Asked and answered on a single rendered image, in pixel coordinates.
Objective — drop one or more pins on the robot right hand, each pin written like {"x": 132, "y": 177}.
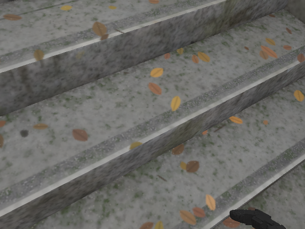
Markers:
{"x": 256, "y": 218}

